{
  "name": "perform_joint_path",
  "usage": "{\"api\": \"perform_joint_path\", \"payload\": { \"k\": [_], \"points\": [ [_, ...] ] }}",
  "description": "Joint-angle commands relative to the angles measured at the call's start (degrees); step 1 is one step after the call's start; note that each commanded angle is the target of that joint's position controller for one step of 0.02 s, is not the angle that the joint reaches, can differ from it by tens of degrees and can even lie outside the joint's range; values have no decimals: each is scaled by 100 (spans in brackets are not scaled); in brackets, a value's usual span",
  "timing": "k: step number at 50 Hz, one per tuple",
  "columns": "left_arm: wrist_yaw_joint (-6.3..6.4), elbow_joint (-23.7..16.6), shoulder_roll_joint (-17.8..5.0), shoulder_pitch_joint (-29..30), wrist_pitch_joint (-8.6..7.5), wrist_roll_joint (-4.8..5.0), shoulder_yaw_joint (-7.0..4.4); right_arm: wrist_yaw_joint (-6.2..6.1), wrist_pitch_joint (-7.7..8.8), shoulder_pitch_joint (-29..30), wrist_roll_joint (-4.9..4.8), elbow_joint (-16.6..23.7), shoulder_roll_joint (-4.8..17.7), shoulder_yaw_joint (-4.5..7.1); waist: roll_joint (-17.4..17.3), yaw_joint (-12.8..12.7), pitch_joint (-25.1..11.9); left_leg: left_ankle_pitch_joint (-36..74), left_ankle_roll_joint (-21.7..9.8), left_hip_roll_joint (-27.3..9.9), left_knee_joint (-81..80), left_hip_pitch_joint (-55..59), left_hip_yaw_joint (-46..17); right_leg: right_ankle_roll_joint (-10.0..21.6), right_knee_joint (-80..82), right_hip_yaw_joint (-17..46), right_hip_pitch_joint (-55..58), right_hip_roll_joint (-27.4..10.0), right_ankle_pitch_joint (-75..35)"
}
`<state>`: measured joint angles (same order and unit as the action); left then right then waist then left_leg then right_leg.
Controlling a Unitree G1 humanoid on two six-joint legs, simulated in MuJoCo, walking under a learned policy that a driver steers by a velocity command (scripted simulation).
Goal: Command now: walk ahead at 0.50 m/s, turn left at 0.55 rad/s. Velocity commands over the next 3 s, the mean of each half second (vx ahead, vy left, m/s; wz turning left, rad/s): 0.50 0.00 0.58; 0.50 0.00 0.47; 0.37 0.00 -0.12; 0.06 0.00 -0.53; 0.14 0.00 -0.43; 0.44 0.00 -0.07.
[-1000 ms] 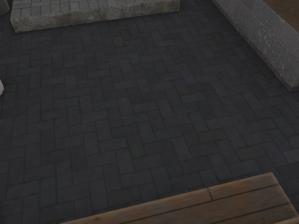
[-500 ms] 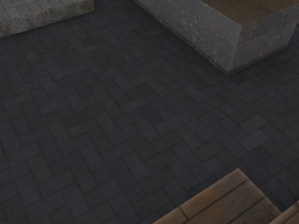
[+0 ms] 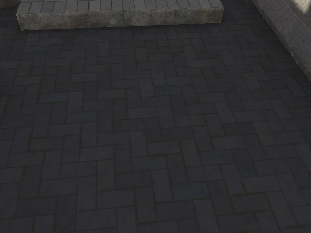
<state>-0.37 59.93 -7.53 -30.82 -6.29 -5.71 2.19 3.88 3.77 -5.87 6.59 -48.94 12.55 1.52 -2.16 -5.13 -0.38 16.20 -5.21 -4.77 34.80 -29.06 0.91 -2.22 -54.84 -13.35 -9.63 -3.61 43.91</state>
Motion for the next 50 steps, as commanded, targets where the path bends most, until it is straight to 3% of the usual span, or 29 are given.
{"api": "perform_joint_path", "payload": {
  "k": [1, 2, 3, 4, 5, 6, 7, 8, 9, 10, 12, 14, 15, 17, 23, 24, 25, 26, 27, 28, 30, 32, 34, 36, 39, 45, 48, 49, 50],
  "points": [
    [2, -131, -924, 34, 36, 65, -199, -108, 56, 71, 84, 219, 264, 71, 223, 292, 913, -630, -48, 192, -468, 1227, 385, 854, 796, 1185, -984, -1391, -2741],
    [-50, -95, -1150, 214, 124, 122, -294, -144, 80, -482, -55, -75, 586, 207, 50, 562, 863, -660, -37, 241, -1517, 1709, 549, 716, 14, 923, -675, -1120, -3095],
    [-179, -86, -1417, 318, 224, -33, -377, -175, 170, -1520, -212, -438, 912, 386, -266, 1048, 474, -152, -116, 573, -1814, 3238, 993, 644, -1235, 501, -1031, -859, -3850],
    [-399, 191, -626, -861, 219, -136, -284, -150, 156, -2851, -101, -812, 1351, 550, -1084, 946, -994, 2886, -1178, -105, 227, 6018, -68, 140, -3786, 220, -2648, -261, -1635],
    [-602, -119, -276, -764, 167, 27, -114, -129, 131, -3961, -103, -1172, 1614, 645, -1058, 1419, -2379, 3258, -2150, -1040, 464, 7533, -1643, -29, -5711, 827, -3723, 166, 195],
    [-601, -845, -597, 1035, -9, 293, -210, -138, 209, -4340, -34, -1336, 1473, 665, -429, 2105, -1000, 2241, -1953, -1119, -140, 7178, -2207, -41, -6026, 1203, -5565, 275, 222],
    [-459, -1599, -958, 2204, -211, 447, -343, -123, 328, -3397, -225, -1008, 1260, 557, -141, 1939, -196, -1196, -1824, -1473, -637, 6225, -3011, -26, -4871, 1668, -6611, 25, -284],
    [-284, -1580, -1157, 2354, -246, 347, -414, -56, 347, -2634, -319, -926, 707, 344, 246, 1490, 218, -2556, -1697, -1397, -902, 4857, -3041, 181, -4354, 1833, -6238, -272, -818],
    [-93, -1397, -872, 1897, -240, 105, -320, -6, 413, -1629, -248, -655, -31, 32, 806, 753, 464, -2781, -1417, -1264, -996, 3024, -2551, 403, -2323, 2397, -5038, -726, -2382],
    [6, -1127, -653, 1653, -120, 2, -271, 51, 422, -869, -199, -336, -51, -60, 533, 413, 1026, -2435, -1741, -1211, -1555, 1034, -2440, 397, -1459, 2332, -3897, -869, -2992],
    [32, -1161, -419, 1474, 117, -86, -203, 54, 393, -814, -468, -271, 441, 3, 65, 253, 506, -2871, -1778, -653, -1518, -300, -2102, 270, -919, 1828, -2514, -556, -3506],
    [-80, -1254, -358, 1245, 123, -31, -114, 11, 461, -710, -269, -64, 661, 25, 325, 125, 159, -1976, -1499, -120, -673, -1346, -1590, 248, -849, 1398, -1337, -188, -4471],
    [-170, -1265, -391, 1580, 68, -52, -41, -100, 535, -1111, -156, -154, 414, -17, 471, 550, 179, -2759, -1308, 130, -112, -511, -1622, 163, 158, 2042, -2134, -340, -6179],
    [-145, -1489, -694, 2305, 103, 23, -35, -207, 529, -1687, -217, -269, 201, -107, 455, 901, 273, -4182, -913, 437, 548, -511, -1428, 73, 2088, 1745, -1830, -280, -7386],
    [-231, -1680, -1040, 2825, 246, 90, -129, -25, 236, -2409, -359, -442, 723, 8, 106, 864, 771, -4493, -926, 258, 1861, 676, -3019, 228, 4019, 1498, -783, -77, -6099],
    [-93, -1649, -1397, 2547, 78, 1090, -548, -450, 20, -2280, -997, -443, 387, 145, 179, 800, 313, -3576, -607, 762, 2871, 807, -2583, 416, 3958, 1965, -349, -159, -6297],
    [-26, -1319, -1574, 1443, 24, 1060, -608, -524, -11, -2315, -909, -542, 262, 85, 300, 270, -274, -4242, -295, 944, 4245, -50, -1949, 475, 2878, 1772, 1154, -492, -8096],
    [-22, -899, -1623, 178, 59, 838, -694, -483, 19, -3237, -1051, -719, -301, 19, 1151, 110, -1462, -6719, 110, 1352, 6602, -2277, -1538, 978, 1347, 2285, 3913, -1421, -8923],
    [-103, -664, -2100, -383, 139, 908, -852, -560, 98, -3343, -1267, -297, -178, -49, 1756, 1, -2263, -6401, 404, 1077, 8666, -3363, -1274, 1737, 1844, 4102, 4430, -2587, -6703],
    [-125, -538, -1975, -369, 229, 937, -872, -634, 111, -2594, -1327, 50, -78, -30, 1631, -111, -2048, -5741, 526, 696, 9034, -4340, -852, 2013, 2834, 4903, 4172, -2887, -3851],
    [52, -777, -912, 821, 254, 566, -542, -803, -94, -642, -1162, 676, 255, 122, 362, -24, -306, -4138, 454, 299, 8256, -4491, -497, 1701, 3831, 4212, 1884, -2320, -2142],
    [80, -682, -448, 1608, 170, 558, -355, -723, -303, -674, -986, 830, 66, 166, 498, 689, 566, -3390, 257, -5, 7134, -3662, -971, 1200, 3895, 3277, -114, -1871, -2711],
    [99, -771, -625, 2135, 161, 413, -361, -661, -337, -843, -864, 952, 5, 200, 756, 990, 723, -2495, 298, 87, 5097, -2279, -702, 798, 4195, 1582, -1785, -1055, -3332],
    [256, -804, -1028, 1986, 111, 333, -459, -579, -232, -573, -737, 1029, 71, 272, 870, 874, 405, -1276, 473, 164, 3215, -1264, -435, 913, 4273, 1046, -1841, -797, -4211],
    [381, -571, -1330, 1273, 118, 611, -601, -379, -212, 40, -799, 1197, -191, 162, 680, 582, 135, -918, 432, 137, 1562, -1223, -521, 1063, 4290, 1210, -532, -1168, -4662],
    [262, -361, -1407, 537, 288, 681, -776, -100, -129, 1421, -850, 1665, -64, 135, 442, 98, 576, -2465, 54, 328, 236, -1603, -46, 1111, 3964, 1269, 1136, -1525, -4885],
    [163, -360, -1646, 667, 297, 714, -828, -117, -92, 283, -785, 1345, 439, 392, 720, 827, -232, -2487, -299, 962, -547, 1094, 496, 902, 2233, 651, 749, -1142, -7726],
    [156, -490, -1637, 855, 227, 673, -814, -207, -110, -878, -761, 1048, 955, 604, 622, 1339, -908, -1660, -573, 532, -168, 3202, -221, 641, 725, 420, -657, -964, -7233],
    [16, -774, -908, 509, 34, 585, -532, -278, -100, -1706, -695, 855, 1693, 717, -761, 1214, -1977, -2173, -1610, -1299, -556, 5562, -3277, 259, -1888, 551, -3122, -75, -2972]
  ]
}}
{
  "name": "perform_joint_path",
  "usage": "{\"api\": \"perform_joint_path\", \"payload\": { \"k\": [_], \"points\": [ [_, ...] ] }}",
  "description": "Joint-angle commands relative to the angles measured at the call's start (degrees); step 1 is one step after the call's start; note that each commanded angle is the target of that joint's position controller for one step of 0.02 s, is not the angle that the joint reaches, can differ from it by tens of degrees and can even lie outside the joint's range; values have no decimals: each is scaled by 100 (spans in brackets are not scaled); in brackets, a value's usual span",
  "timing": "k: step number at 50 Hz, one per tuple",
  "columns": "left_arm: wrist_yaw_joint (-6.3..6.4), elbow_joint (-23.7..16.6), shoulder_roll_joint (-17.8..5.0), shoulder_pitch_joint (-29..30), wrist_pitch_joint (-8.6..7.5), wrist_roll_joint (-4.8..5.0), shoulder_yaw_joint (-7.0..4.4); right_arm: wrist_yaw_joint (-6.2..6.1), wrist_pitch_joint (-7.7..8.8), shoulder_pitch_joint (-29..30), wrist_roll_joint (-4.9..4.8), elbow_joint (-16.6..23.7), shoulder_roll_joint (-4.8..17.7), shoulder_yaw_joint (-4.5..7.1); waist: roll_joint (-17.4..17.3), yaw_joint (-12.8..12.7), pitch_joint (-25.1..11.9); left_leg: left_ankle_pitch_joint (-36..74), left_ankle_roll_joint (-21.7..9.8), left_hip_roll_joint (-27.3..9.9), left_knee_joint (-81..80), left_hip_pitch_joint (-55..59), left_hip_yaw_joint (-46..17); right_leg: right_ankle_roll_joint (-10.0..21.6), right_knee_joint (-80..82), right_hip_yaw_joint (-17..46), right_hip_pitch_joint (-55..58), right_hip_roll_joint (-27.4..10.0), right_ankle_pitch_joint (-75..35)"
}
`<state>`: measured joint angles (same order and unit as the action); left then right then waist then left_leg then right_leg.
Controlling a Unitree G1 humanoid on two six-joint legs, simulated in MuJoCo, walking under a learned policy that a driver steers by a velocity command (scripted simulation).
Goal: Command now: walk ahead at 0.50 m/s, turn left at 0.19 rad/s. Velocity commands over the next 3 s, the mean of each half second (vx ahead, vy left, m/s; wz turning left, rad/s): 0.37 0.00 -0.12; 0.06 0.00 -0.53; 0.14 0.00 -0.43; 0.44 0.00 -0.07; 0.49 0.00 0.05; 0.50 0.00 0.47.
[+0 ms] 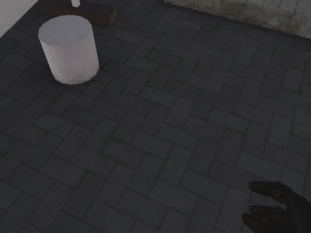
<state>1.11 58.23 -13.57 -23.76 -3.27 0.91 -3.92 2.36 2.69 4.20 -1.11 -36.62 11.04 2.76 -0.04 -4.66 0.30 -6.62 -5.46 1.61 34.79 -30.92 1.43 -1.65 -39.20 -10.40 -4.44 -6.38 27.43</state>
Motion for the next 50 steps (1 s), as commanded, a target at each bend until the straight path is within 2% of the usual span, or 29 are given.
{"api": "perform_joint_path", "payload": {
  "k": [1, 2, 3, 4, 5, 6, 8, 11, 14, 17, 20, 22, 23, 24, 25, 26, 27, 28, 29, 31, 32, 36, 39, 43, 46, 47, 48, 49, 50],
  "points": [
    [-259, -503, -536, 45, -515, 92, 16, -185, -38, -3323, 117, -504, 1511, 495, -930, 1437, -2825, -72, -1807, -2444, -1418, 6089, -4712, 291, -4308, 1542, -4230, 559, 472],
    [-260, -709, -854, 637, -563, 266, -127, -216, -40, -2825, 157, -546, 1268, 402, -766, 1367, -1927, 350, -1546, -2189, -1433, 5536, -3636, 329, -4466, 1546, -4864, 294, 111],
    [-155, -845, -824, 963, -533, 189, -128, -221, -11, -2131, 55, -452, 1035, 333, -523, 1057, -1261, 846, -1274, -1864, -1486, 4491, -2732, 345, -3972, 1389, -4753, 16, -438],
    [-55, -847, -742, 1075, -473, 52, -157, -194, 37, -1590, 40, -403, 841, 283, -241, 760, -827, 1181, -1067, -1600, -1659, 3466, -2180, 303, -3458, 1334, -4335, -139, -786],
    [-5, -831, -710, 956, -373, -2, -201, -157, 102, -1292, 74, -402, 611, 228, -284, 496, -643, 1304, -938, -1373, -1872, 2765, -1827, 289, -3110, 1389, -3829, -253, -1009],
    [2, -850, -581, 806, -283, 15, -194, -132, 145, -1228, 99, -445, 569, 226, -310, 333, -613, 1211, -927, -1323, -2024, 2373, -1745, 282, -2945, 1399, -3509, -264, -1141],
    [4, -881, -362, 772, -167, 9, -169, -131, 243, -1362, 86, -617, 682, 257, -229, 195, -494, 1424, -992, -1363, -2276, 2019, -1474, 230, -2606, 1387, -3473, -271, -1460],
    [8, -1048, -337, 1311, -119, -59, -140, -243, 283, -1662, 105, -877, 777, 282, -217, 308, -189, 1929, -860, -1333, -2400, 2004, -947, 179, -1614, 1414, -3794, -208, -2399],
    [-71, -1197, -181, 1802, -145, -63, -55, -328, 278, -1709, 127, -1035, 828, 267, -306, 446, -73, 2701, -499, -1026, -2220, 1765, -138, 294, -218, 1194, -3115, 138, -3481],
    [-173, -1364, -241, 2203, -111, -30, -34, -379, 259, -1845, 98, -1201, 947, 279, -390, 597, -140, 2669, -398, -1174, -2023, 2044, 25, 372, 371, 1120, -2694, 381, -3895],
    [-308, -1599, -558, 2306, -84, -77, -117, -462, 167, -1678, 28, -1217, 1156, 355, -560, 522, -216, 3232, -250, -1410, -1402, 2749, -4, 555, 643, 1030, -2761, 509, -2931],
    [-371, -1499, -809, 1633, -95, -122, -244, -548, 68, -1466, -36, -1135, 1244, 393, -505, 164, -571, 3806, 0, -1244, -303, 2932, 112, 728, 1141, 782, -1927, 830, -2691],
    [-345, -1394, -1122, 1115, -105, -130, -371, -571, 34, -1579, 15, -1071, 1194, 379, -78, 3, -910, 3153, 286, -856, 942, 2552, 352, 921, 1391, 1058, -951, 746, -4127],
    [-260, -1480, -1630, 783, -63, -190, -475, -529, 72, -2094, 245, -922, 877, 280, 1097, 225, -1654, -28, 737, -168, 3129, 651, 491, 1749, 869, 2831, 1041, -612, -6804],
    [-264, -1569, -1473, 692, -40, -171, -359, -401, 153, -2411, 253, -879, 666, 123, 1599, 240, -2608, -3267, 812, 492, 4494, -638, -428, 2692, 1323, 4700, 2172, -1567, -6907],
    [-244, -1774, -1213, 907, 32, -169, -296, -321, 153, -2201, 113, -909, 1018, 209, 838, 117, -2589, -2917, 724, 107, 4890, -870, -954, 2433, 1462, 4285, 1804, -1276, -5576],
    [-211, -1914, -1040, 1337, 93, -121, -249, -348, 69, -1753, 39, -789, 1045, 216, 425, 159, -1990, -2406, 698, -59, 4712, -1106, -841, 2125, 1601, 3756, 1125, -1011, -4587],
    [-170, -1973, -897, 1582, 165, -46, -208, -430, -35, -1530, 112, -791, 992, 233, -89, 271, -1414, -2073, 746, -240, 4256, -1079, -749, 1882, 1809, 3389, 269, -761, -3947],
    [-143, -2010, -832, 1706, 204, -30, -185, -514, -146, -1454, 171, -724, 1049, 278, -32, 409, -1127, -1855, 739, -365, 3746, -780, -748, 1749, 1964, 3272, -450, -597, -3381],
    [-115, -2110, -895, 1842, 269, -110, -217, -573, -268, -1469, 189, -633, 857, 260, 388, 577, -887, -1672, 737, -257, 2996, -273, -594, 1588, 2152, 3127, -1273, -239, -2926],
    [-84, -2160, -955, 1838, 287, -131, -242, -592, -272, -1490, 179, -624, 782, 251, 511, 594, -900, -1625, 769, -199, 2683, -194, -566, 1561, 2154, 3080, -1356, -163, -2936],
    [73, -2327, -1118, 1759, 369, -43, -323, -630, -262, -1230, 156, -492, 799, 252, 618, 501, -1087, -1124, 893, -131, 1850, -130, -750, 1417, 2125, 3295, -1292, -72, -1949],
    [124, -2422, -1096, 1745, 452, -36, -332, -605, -256, -1018, 137, -389, 813, 254, 771, 420, -945, -1011, 927, -67, 1395, -1, -799, 1322, 2163, 3542, -1386, 11, -1200],
    [131, -2502, -1047, 1611, 539, -46, -332, -508, -155, -949, 73, -322, 837, 248, 932, 321, -864, -1191, 864, 42, 590, 420, -792, 1269, 2023, 3876, -1179, 56, -1245],
    [138, -2615, -1011, 1674, 607, 29, -316, -389, -78, -1398, 44, -429, 919, 309, 922, 615, -777, -552, 645, 28, -973, 1516, -622, 1022, 1668, 3910, -1399, 347, -1467],
    [147, -2639, -826, 1526, 616, 42, -266, -380, -81, -1623, 121, -465, 1206, 403, 523, 614, -883, -263, 398, -669, -1289, 2294, -1052, 766, 1116, 3611, -1956, 654, -833],
    [113, -2841, -663, 1448, 580, 120, -237, -408, -140, -1527, 309, -433, 1816, 533, -1355, 320, -715, 826, -445, -1914, -1536, 2663, -2426, 393, -176, 2328, -3170, 1586, 332],
    [68, -2829, -1120, 1494, 464, 11, -376, -400, -127, -1375, 451, -262, 1554, 504, -1644, 454, -789, 1482, -1084, -2600, -1722, 2373, -3209, 108, -1701, 2111, -3488, 1488, 762],
    [25, -2677, -1372, 1365, 447, 0, -480, -439, -121, -1062, 387, -91, 1277, 427, -1086, 342, -780, 1610, -995, -2453, -1573, 2261, -2697, 11, -2511, 2104, -3414, 1267, 404]
  ]
}}
Over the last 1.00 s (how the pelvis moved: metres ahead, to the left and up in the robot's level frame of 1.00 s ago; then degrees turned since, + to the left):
0.53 0.12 -0.23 33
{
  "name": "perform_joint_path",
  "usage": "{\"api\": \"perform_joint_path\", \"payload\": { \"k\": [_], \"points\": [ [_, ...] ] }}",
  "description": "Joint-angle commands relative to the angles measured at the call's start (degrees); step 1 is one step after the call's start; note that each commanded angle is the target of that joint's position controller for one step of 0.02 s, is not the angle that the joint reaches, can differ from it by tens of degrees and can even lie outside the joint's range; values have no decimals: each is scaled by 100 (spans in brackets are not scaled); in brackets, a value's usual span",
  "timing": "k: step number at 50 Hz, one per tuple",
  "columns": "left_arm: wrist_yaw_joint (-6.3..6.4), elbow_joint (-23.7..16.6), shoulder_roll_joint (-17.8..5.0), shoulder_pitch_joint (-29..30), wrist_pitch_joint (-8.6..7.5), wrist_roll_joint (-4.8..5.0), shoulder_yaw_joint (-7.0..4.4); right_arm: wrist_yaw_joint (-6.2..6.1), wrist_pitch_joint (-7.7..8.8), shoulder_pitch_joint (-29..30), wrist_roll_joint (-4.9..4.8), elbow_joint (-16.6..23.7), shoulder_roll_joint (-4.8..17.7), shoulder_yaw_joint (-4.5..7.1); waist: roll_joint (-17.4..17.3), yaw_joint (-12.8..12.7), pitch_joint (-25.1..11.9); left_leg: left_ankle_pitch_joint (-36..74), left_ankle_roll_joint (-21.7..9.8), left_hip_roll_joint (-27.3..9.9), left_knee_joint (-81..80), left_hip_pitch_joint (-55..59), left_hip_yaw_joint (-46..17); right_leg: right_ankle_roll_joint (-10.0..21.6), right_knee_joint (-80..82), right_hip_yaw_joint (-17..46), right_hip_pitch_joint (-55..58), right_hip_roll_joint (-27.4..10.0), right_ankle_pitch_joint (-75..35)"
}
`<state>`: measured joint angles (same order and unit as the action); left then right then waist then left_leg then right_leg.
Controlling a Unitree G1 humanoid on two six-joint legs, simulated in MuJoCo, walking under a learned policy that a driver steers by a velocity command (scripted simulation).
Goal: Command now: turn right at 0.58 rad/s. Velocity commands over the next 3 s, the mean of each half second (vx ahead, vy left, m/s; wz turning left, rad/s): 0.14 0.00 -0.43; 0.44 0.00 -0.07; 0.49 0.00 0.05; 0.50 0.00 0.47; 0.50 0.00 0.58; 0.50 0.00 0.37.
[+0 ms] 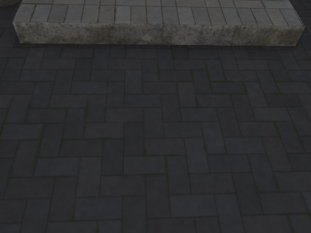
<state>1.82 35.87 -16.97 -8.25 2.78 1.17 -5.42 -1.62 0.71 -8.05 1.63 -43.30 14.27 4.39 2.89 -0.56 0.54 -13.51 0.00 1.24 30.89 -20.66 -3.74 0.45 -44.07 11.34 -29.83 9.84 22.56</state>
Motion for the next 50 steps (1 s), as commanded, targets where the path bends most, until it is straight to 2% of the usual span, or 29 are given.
{"api": "perform_joint_path", "payload": {
  "k": [1, 2, 3, 6, 10, 12, 14, 16, 17, 18, 19, 20, 21, 22, 25, 28, 31, 35, 38, 40, 41, 42, 43, 44, 45, 46, 47, 48, 50],
  "points": [
    [-39, -270, -956, -331, -100, -9, -331, -55, 63, 405, 1, 635, 744, 209, -1042, -159, -690, 2235, -1235, -1981, -1066, 1130, -1567, -270, -2322, -200, -812, -415, 579],
    [-19, -207, -834, -408, -28, -32, -298, -64, 49, 473, -113, 658, 639, 169, -922, -144, -585, 2149, -1057, -1739, -997, 1178, -1202, -346, -2665, -273, -902, -455, 302],
    [-37, -203, -664, -434, 26, -26, -247, -74, 31, 441, -150, 658, 617, 136, -903, -112, -485, 2246, -1037, -1633, -1011, 1125, -948, -407, -2947, -361, -931, -471, 159],
    [-58, -419, -449, -49, 56, 65, -143, -114, -50, 163, -95, 618, 725, 148, -1140, 104, -353, 2052, -1083, -1447, -1132, 1422, -453, -542, -2346, -752, -1043, -630, -197],
    [-112, -638, -332, 264, 45, 26, -51, -130, -100, -16, -111, 598, 1042, 251, -1387, 297, -551, 2159, -1190, -1729, -1082, 1738, -249, -594, -1173, -999, -541, -986, -19],
    [-167, -675, -285, 271, 35, 7, -4, -66, -100, -131, -174, 557, 1166, 293, -1429, 378, -637, 773, -1191, -1736, -1304, 1403, -213, -438, -532, -1237, 96, -1020, 148],
    [-229, -649, -348, 182, 9, 22, -17, 16, -64, -189, -271, 505, 1234, 295, -1556, 362, -464, -543, -1189, -1766, -1535, 1010, -329, -210, 103, -1447, 618, -929, 290],
    [-285, -458, -330, -165, -67, 20, -33, 98, -16, -92, -368, 454, 1203, 261, -1422, 126, -295, -1086, -1081, -1715, -1441, 638, -277, 104, 1245, -1582, 1378, -844, -218],
    [-303, -261, -247, -499, -112, 8, -28, 142, 5, -80, -394, 403, 1103, 221, -1263, -42, -273, -1146, -972, -1606, -1221, 322, -133, 253, 1911, -1695, 2041, -730, -616],
    [-287, -84, -248, -906, -155, 6, -38, 184, 57, -124, -358, 340, 839, 134, -990, -204, -393, -1116, -724, -1405, -756, -184, 132, 350, 2150, -1524, 2929, -764, -627],
    [-229, 41, -527, -1478, -204, -10, -100, 254, 130, 38, -206, 421, 349, -30, 35, -381, -598, -1357, -237, -929, 833, -1118, 724, 584, 2473, -110, 3872, -1757, -595],
    [-235, -33, -1388, -1624, -262, -61, -266, 277, 251, 388, -157, 836, 416, -25, 1370, -417, -357, -2143, 71, -229, 2131, -2895, 1000, 1524, 2871, 2021, 4095, -3105, -339],
    [-239, -44, -1194, -1654, -408, -131, -244, 250, 343, 798, -301, 907, 903, 109, 915, -684, -156, -2106, 64, -486, 2988, -3210, 332, 1977, 3251, 2460, 3625, -3302, 326],
    [-224, -38, -908, -1383, -516, -136, -131, 270, 366, 743, -395, 866, 1090, 175, 798, -469, 167, -1511, -47, -671, 3189, -3386, 163, 1784, 3326, 2030, 3462, -3067, 736],
    [-176, -61, -545, -892, -631, -83, 25, 284, 407, 410, -221, 564, 971, 178, 544, -147, 373, -43, -38, -839, 2823, -3052, 144, 1294, 3561, 857, 3034, -2432, -335],
    [-146, 53, -528, -1016, -668, -101, 26, 322, 446, 406, -201, 455, 685, 80, 251, -134, 191, 904, 91, -706, 2162, -2647, 327, 1144, 3583, 65, 2960, -2134, -1670],
    [-142, 242, -643, -1250, -691, -63, -2, 359, 460, 847, -246, 561, 478, -37, 283, -300, 273, 1528, 126, -540, 1075, -2144, 425, 1057, 3577, -344, 2729, -2016, -2070],
    [-160, 496, -789, -1578, -698, 10, -41, 480, 487, 1343, -305, 763, 504, -91, 281, -456, 502, 1612, -14, -414, 313, -1866, 479, 1094, 3541, -330, 2818, -2264, -2029],
    [-135, 646, -859, -1634, -655, 47, -66, 554, 526, 1320, -300, 847, 619, -74, 344, -315, 514, 1178, -265, -343, -22, -1642, 482, 987, 3258, -300, 3196, -2456, -2678],
    [-105, 672, -986, -1553, -605, 25, -97, 515, 535, 808, -271, 761, 837, 27, 491, 16, 67, 836, -476, -40, -119, -713, 741, 836, 2527, -457, 3373, -2359, -4593],
    [-86, 681, -936, -1512, -569, 7, -67, 457, 514, 13, -258, 549, 1025, 137, 438, 439, -475, 906, -655, 125, -209, 428, 879, 700, 1571, -694, 3196, -2118, -5512],
    [-64, 607, -770, -1500, -567, -68, 16, 388, 492, -1022, -230, 334, 1292, 225, 235, 877, -1229, 1054, -946, -438, 78, 2233, 298, 508, 156, -825, 2150, -1890, -4777],
    [-105, 443, -131, -2172, -657, -58, 200, 363, 477, -1676, -89, 229, 1845, 343, -1360, 664, -2268, -320, -1882, -2069, -290, 4472, -2563, 44, -2355, -989, -174, -908, -1612],
    [-133, 543, -362, -1940, -791, -8, 177, 378, 479, -1734, -176, 192, 1385, 204, -1728, 794, -2629, -1008, -1968, -2354, -1306, 4534, -4094, 80, -3139, -147, -828, -646, 894],
    [-181, 364, -751, -1352, -844, 154, 60, 342, 457, -1266, -225, 208, 1163, 115, -1364, 730, -1507, -1290, -1670, -2188, -1436, 3777, -3239, 119, -3472, -261, -1444, -1011, 645],
    [-184, 267, -735, -973, -877, 142, 98, 315, 431, -891, -224, 266, 1023, 66, -839, 567, -898, -969, -1495, -1986, -1520, 2851, -2485, 187, -3220, -499, -1395, -1339, 142],
    [-165, 236, -659, -787, -875, 37, 97, 319, 427, -595, -173, 279, 905, 25, -552, 368, -466, -498, -1415, -1758, -1685, 2017, -1990, 186, -2828, -628, -1213, -1546, -239],
    [-151, 280, -623, -883, -815, -17, 65, 332, 462, -409, -103, 318, 763, -23, -668, 145, -305, -95, -1353, -1536, -1862, 1457, -1605, 186, -2557, -598, -859, -1732, -518],
    [-139, 403, -415, -1185, -680, -20, 97, 346, 537, -280, -117, 290, 739, -21, -812, -66, -263, 249, -1444, -1390, -2174, 902, -1206, 99, -2363, -660, -486, -1803, -740]
  ]
}}
Over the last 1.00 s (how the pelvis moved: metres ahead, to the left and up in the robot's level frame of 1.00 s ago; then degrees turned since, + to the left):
0.32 0.00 0.02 -24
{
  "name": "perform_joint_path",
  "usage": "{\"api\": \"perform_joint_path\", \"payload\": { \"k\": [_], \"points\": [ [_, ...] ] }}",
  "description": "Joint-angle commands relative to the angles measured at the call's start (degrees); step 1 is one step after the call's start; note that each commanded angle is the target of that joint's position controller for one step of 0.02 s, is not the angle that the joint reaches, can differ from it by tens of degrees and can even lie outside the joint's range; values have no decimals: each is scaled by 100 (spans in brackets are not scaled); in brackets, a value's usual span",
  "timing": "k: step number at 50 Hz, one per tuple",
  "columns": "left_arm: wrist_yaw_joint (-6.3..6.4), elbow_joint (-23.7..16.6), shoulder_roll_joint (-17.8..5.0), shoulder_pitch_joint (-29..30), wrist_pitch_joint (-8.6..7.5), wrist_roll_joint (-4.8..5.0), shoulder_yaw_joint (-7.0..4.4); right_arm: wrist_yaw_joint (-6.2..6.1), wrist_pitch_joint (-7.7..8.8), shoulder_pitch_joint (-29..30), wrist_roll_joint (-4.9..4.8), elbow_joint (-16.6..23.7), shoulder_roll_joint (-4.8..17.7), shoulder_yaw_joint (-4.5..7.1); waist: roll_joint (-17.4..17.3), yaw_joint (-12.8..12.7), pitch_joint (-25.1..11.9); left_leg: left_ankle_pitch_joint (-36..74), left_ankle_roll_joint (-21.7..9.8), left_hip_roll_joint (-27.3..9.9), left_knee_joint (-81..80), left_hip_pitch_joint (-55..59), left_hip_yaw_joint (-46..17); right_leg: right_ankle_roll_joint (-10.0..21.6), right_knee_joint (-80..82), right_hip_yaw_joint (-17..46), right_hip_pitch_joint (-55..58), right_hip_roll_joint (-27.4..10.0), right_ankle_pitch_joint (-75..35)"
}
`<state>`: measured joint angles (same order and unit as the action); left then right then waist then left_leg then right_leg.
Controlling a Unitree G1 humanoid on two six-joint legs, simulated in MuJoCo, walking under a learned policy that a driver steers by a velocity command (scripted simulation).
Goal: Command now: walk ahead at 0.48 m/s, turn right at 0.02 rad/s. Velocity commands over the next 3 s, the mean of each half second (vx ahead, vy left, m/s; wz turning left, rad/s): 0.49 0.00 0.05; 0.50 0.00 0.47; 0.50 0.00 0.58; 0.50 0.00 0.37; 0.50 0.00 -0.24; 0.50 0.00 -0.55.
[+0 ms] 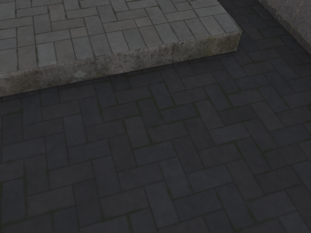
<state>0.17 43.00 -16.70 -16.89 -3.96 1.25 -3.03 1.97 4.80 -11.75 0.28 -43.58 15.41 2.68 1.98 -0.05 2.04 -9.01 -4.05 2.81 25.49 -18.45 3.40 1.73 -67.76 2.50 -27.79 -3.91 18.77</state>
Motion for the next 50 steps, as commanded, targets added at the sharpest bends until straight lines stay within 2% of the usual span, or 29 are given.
{"api": "perform_joint_path", "payload": {
  "k": [1, 5, 8, 11, 13, 16, 17, 18, 19, 20, 21, 22, 23, 24, 26, 29, 31, 35, 38, 40, 42, 43, 44, 45, 46, 47, 48, 49, 50],
  "points": [
    [38, -311, -391, -307, 42, -44, -131, -16, 163, 84, -10, 265, 653, 158, -703, -165, -321, -34, -1074, -1519, -1750, 513, -1710, -92, 166, 191, -724, -461, -469],
    [48, -532, -313, 462, 17, -128, -88, -102, 157, -157, -41, 90, 822, 197, -492, -16, -25, 600, -1018, -1376, -1929, 574, -1118, -301, 1413, 104, -1155, -509, -1660],
    [-25, -657, -163, 1081, -67, -94, -19, -143, 100, -414, -98, -3, 941, 214, -450, 238, 56, 793, -826, -1232, -1865, 718, -740, -305, 2637, -92, -882, -308, -2444],
    [-130, -820, -161, 1597, -110, -32, 2, -144, 26, -787, -150, -156, 1059, 240, -455, 475, 153, 665, -808, -1423, -1707, 1172, -788, -268, 3273, -166, -843, -166, -2505],
    [-206, -935, -229, 1807, -134, -15, -12, -155, -49, -914, -166, -235, 1093, 258, -490, 509, 204, 745, -765, -1614, -1494, 1623, -887, -151, 3569, -136, -958, -105, -2187],
    [-270, -944, -415, 1555, -165, -30, -79, -195, -152, -873, -180, -293, 1197, 302, -651, 263, 28, 1676, -604, -1777, -956, 2087, -965, 100, 3859, -235, -487, 79, -1471],
    [-256, -821, -541, 1066, -173, -54, -156, -207, -184, -750, -187, -282, 1214, 300, -661, -53, -267, 2620, -492, -1620, -345, 2076, -796, 234, 4051, -418, 239, 265, -1428],
    [-200, -585, -823, 207, -178, -89, -300, -213, -200, -803, -155, -274, 1025, 226, -536, -433, -879, 2952, -326, -1292, 777, 1630, -605, 420, 4021, -401, 1641, 260, -1545],
    [-122, -457, -1301, -863, -157, -162, -418, -215, -177, -863, 19, -102, 625, 58, 258, -782, -1880, 1215, -82, -877, 2733, 372, -352, 802, 3786, 946, 3491, -979, -1816],
    [-155, -397, -1535, -921, -146, -187, -449, -171, -54, -1576, -101, -49, 121, -80, 1729, -362, -2486, -2356, 201, 72, 4406, -1765, -638, 1594, 4542, 3567, 5025, -2023, -446],
    [-147, -474, -927, -880, -143, -141, -312, -152, 16, -1105, -239, -130, 810, 75, 912, -678, -2119, -2320, 172, -206, 4960, -2379, -1243, 1371, 4867, 3528, 4769, -1890, 192],
    [-115, -479, -752, -543, -146, -130, -240, -138, 49, -579, -321, 46, 1007, 151, 611, -642, -1348, -1773, 139, -448, 4977, -2634, -1119, 1140, 4958, 2609, 4069, -1744, -60],
    [-111, -494, -645, -181, -151, -150, -195, -161, 41, -336, -270, 92, 919, 140, 187, -453, -957, -1285, 179, -713, 4748, -2435, -994, 1031, 5106, 2005, 3318, -1530, -592],
    [-120, -486, -482, 91, -171, -161, -156, -170, -3, -256, -197, 103, 865, 170, 175, -290, -615, -959, 227, -864, 4440, -2270, -995, 980, 5314, 1513, 2756, -1314, -947],
    [-115, -431, -366, 298, -264, -203, -146, -165, -148, -539, -228, 21, 688, 180, 377, -39, -486, -600, 314, -1011, 4251, -1772, -1009, 943, 5684, 915, 2193, -1139, -1334],
    [-77, -265, -470, 338, -341, -210, -202, -191, -286, -416, -207, 74, 494, 174, 196, 55, -195, -192, 432, -1015, 3934, -2011, -1051, 952, 5938, 183, 1973, -1109, -2098],
    [-30, -162, -526, 274, -323, -228, -231, -182, -292, -183, -177, 165, 450, 175, 130, 13, -81, 307, 488, -989, 3428, -2266, -1076, 916, 5986, -225, 2109, -1050, -2398],
    [42, -47, -666, 202, -254, -188, -269, -42, -234, 478, -147, 379, 289, 109, 77, -224, 120, 1301, 424, -912, 2020, -2067, -632, 735, 6063, -937, 2268, -909, -2440],
    [70, 121, -799, -94, -153, -123, -326, 59, -226, 1008, -147, 645, 217, 66, -7, -434, 315, 1220, 289, -868, 1438, -2239, -386, 721, 5942, -1130, 2808, -1118, -2617],
    [76, 197, -873, -171, -60, -60, -362, 124, -231, 1191, -153, 810, 259, 78, 25, -445, 357, 842, 157, -799, 1219, -2327, -227, 671, 5702, -1229, 3234, -1250, -3043],
    [104, 192, -1016, -60, 23, -14, -404, 169, -250, 1087, -154, 912, 387, 146, 181, -256, 172, 298, -49, -539, 1113, -1904, 56, 553, 5174, -1388, 3462, -1284, -4540],
    [129, 173, -1110, -2, 66, 10, -431, 170, -272, 859, -156, 908, 500, 209, 307, -88, -41, -18, -171, -332, 1148, -1503, 230, 492, 4727, -1445, 3534, -1275, -5511],
    [148, 152, -1178, 78, 117, 27, -447, 158, -292, 338, -171, 815, 678, 312, 371, 226, -341, -241, -319, -99, 1112, -837, 355, 421, 3969, -1509, 3476, -1214, -6186],
    [160, 126, -1158, 202, 143, 60, -425, 100, -305, -548, -180, 603, 960, 482, 262, 735, -787, 96, -534, 136, 690, 458, 356, 249, 2793, -1640, 3005, -1002, -6020],
    [175, 32, -914, 120, 92, -61, -325, -26, -369, -1390, -176, 410, 1442, 669, -333, 1054, -1273, 238, -845, -447, 545, 2198, -758, -21, 1042, -1627, 1576, -721, -4059],
    [76, -276, -67, -448, -73, -237, -65, -49, -305, -1112, -198, 480, 1975, 711, -1749, 229, -1730, -661, -1946, -1840, 11, 3949, -4054, -363, -904, -931, -1006, 535, 1418],
    [-12, -346, -516, 178, -306, -38, -105, -16, -224, -1278, -160, 639, 1494, 571, -1051, 698, -2301, -1254, -2034, -2121, -771, 4200, -5053, -257, -1391, 308, -1638, 530, 1535],
    [-53, -520, -755, 693, -413, 152, -167, -4, -152, -1069, -124, 601, 1200, 487, -774, 727, -1485, -863, -1748, -1996, -909, 3639, -4243, -127, -1206, 316, -2014, 272, 962],
    [-17, -521, -699, 755, -467, 74, -142, -6, -118, -710, -156, 635, 1047, 436, -296, 446, -982, -276, -1542, -1749, -890, 2771, -3551, -74, -686, 286, -1807, 14, 452]
  ]
}}
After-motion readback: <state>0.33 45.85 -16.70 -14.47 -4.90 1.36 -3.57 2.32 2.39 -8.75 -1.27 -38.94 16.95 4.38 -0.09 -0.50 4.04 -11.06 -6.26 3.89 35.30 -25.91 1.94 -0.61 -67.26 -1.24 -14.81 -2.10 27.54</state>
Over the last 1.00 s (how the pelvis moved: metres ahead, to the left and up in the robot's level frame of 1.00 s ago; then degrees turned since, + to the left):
0.27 -0.05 0.00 -14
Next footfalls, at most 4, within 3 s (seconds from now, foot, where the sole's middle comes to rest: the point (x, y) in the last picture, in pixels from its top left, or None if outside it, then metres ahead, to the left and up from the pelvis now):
0.36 right None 0.38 -0.16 -0.77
0.92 left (132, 191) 0.64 0.12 -0.77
1.40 right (146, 132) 0.97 0.06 -0.77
1.90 left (82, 124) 1.02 0.40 -0.77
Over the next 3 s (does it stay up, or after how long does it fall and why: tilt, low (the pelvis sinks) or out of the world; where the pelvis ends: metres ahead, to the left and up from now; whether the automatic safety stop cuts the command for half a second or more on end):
stays up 1.53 0.63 0.15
